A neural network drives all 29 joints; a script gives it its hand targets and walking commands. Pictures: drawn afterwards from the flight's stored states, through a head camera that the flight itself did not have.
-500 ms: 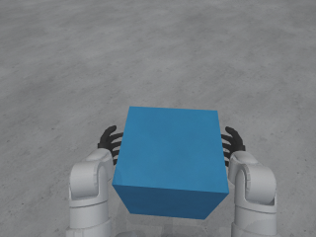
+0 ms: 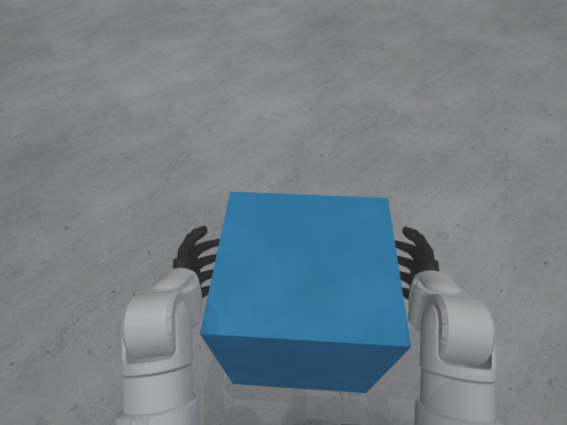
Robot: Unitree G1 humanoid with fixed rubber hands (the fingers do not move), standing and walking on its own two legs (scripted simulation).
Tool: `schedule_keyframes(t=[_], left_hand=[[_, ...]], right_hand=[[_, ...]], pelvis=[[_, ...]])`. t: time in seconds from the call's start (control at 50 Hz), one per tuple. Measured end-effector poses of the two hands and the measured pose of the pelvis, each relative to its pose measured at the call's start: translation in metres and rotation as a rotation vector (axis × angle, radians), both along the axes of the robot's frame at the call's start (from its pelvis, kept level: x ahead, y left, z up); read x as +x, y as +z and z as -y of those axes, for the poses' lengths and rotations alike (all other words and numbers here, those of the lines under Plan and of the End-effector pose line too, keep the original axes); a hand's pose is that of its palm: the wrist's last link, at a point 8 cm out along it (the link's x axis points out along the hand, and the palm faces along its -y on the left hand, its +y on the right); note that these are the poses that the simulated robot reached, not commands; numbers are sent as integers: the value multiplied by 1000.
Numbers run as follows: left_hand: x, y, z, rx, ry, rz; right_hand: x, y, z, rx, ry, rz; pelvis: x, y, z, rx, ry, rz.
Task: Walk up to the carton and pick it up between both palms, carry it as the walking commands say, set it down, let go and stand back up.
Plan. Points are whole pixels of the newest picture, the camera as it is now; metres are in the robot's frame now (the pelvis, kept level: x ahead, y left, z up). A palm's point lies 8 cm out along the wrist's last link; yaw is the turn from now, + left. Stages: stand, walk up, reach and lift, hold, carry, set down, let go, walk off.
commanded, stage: carry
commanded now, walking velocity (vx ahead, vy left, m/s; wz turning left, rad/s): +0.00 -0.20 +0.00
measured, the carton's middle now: (303, 299) +0.28 +0.00 +0.00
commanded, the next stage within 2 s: none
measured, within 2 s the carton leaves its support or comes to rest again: neither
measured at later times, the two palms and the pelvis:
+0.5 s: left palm (202, 326) +0.21 +0.12 +0.08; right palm (460, 299) +0.24 -0.18 +0.10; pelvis -0.04 -0.06 +0.00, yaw +6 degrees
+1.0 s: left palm (299, 340) +0.20 +0.00 +0.08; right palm (563, 328) +0.22 -0.30 +0.08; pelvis -0.07 -0.16 +0.01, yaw +3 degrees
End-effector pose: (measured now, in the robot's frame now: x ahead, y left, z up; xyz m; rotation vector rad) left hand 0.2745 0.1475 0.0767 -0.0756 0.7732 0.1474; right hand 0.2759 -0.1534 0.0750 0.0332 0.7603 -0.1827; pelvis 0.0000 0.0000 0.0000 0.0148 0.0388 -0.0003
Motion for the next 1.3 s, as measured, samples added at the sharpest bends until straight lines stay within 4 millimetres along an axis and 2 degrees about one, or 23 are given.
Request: schedule_keyframes(t=[0.1, 0.18, 0.34, 0.48, 0.58, 0.68, 0.8, 0.94, 1.1, 1.3], left_hand=[[-8, 3, 26, 21, -1, -25], [-15, 11, 36, 27, 15, 7], [-38, 13, 38, -4, 73, 39], [-58, 8, 32, -42, 99, 58], [-66, 14, 37, -31, 97, 29], [-59, 12, 66, -35, 60, 30], [-54, 1, 114, -7, 34, 12], [-69, 3, 140, 15, 36, -18], [-90, 13, 139, -2, 83, 38], [-114, 18, 122, -37, 103, 74]], right_hand=[[-8, -2, 26, 19, 1, -24], [-10, 4, 36, 26, 17, 8], [-16, 15, 37, -6, 75, 40], [-29, 23, 30, -46, 102, 59], [-37, 25, 35, -39, 106, 31], [-40, 25, 65, -44, 68, 30], [-43, 5, 113, -14, 41, 13], [-56, 2, 140, 8, 43, -16], [-63, 18, 138, -7, 90, 41], [-81, 34, 120, -46, 115, 76]], pelvis=[[-9, 8, 24, 32, 5, 2], [-14, 7, 38, 42, 21, 7], [-27, 5, 57, 35, 80, 14], [-40, 1, 61, -11, 104, 22], [-43, 10, 67, -39, 93, 27], [-45, 10, 86, -38, 47, 5], [-46, -1, 124, 9, 23, -17], [-60, 7, 150, 29, 35, 4], [-73, 6, 162, 17, 83, 10], [-85, 5, 153, -9, 88, 23]])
